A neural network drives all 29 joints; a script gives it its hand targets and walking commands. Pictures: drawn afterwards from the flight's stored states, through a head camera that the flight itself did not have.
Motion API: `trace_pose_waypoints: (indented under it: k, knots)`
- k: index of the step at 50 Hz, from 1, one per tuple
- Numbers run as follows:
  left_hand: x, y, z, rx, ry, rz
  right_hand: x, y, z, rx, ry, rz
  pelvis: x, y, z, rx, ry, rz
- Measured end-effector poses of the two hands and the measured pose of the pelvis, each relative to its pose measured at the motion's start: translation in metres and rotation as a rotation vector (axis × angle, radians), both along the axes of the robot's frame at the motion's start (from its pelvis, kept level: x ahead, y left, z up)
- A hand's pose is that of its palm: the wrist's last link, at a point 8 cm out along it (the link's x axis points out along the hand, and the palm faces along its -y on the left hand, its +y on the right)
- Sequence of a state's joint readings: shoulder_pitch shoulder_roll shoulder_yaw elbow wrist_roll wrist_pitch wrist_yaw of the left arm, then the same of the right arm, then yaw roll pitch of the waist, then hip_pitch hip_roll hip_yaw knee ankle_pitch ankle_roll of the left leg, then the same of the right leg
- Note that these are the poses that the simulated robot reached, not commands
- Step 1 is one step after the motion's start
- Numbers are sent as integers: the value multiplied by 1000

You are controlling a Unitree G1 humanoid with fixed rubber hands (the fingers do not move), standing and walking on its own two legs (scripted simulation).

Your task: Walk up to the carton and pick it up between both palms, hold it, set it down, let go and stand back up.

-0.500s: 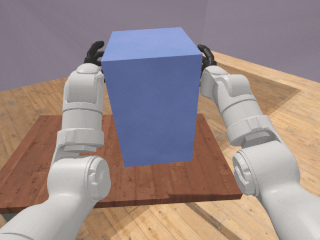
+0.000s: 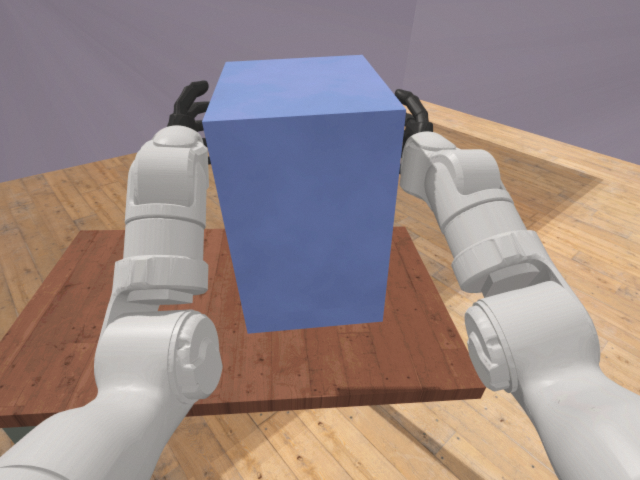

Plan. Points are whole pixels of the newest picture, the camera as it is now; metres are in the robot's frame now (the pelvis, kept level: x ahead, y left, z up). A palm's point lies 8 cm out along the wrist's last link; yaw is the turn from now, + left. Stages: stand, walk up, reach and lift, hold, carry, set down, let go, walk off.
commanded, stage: hold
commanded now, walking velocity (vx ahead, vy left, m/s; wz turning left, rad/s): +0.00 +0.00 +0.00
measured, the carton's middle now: (305, 193) +0.38 +0.00 +0.25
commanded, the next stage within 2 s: none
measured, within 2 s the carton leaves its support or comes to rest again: neither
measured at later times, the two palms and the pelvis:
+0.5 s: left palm (185, 144) +0.38 +0.14 +0.31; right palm (415, 151) +0.37 -0.12 +0.30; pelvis +0.00 +0.00 +0.00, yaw +0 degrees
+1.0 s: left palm (185, 142) +0.37 +0.14 +0.31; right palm (416, 151) +0.37 -0.13 +0.31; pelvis +0.00 +0.00 +0.00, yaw +0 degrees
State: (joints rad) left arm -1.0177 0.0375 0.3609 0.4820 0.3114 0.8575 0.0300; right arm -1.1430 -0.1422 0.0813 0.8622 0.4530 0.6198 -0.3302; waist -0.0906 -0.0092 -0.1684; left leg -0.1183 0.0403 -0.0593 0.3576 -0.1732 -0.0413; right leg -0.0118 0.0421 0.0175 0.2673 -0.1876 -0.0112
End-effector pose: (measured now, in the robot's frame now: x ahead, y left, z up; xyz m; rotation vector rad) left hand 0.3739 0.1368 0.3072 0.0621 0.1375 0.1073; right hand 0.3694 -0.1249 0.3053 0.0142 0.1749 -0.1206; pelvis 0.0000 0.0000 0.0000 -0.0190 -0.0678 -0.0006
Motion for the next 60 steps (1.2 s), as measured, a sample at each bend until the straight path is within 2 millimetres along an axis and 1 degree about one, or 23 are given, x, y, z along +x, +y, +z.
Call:
trace_pose_waypoints:
  k: [14, 26, 44, 60]
  knots:
    - [1, -3, 4, 2, -1, -5, -1, -3, 1, 9, 1, -6, 0, 2, 0, 1, 0, -5]
    - [1, 0, 0, 2, -1, -3, 0, 0, 0, -3, 1, -2, 0, 1, 0, 0, 0, -3]
    - [0, -2, 4, 2, -5, -5, -2, -2, 2, 7, -1, -7, -1, 3, 0, 0, -1, -8]
    - [0, -2, 2, 3, -6, -7, -2, -2, 0, 0, -1, -7, -1, 2, 0, -1, -1, -6]
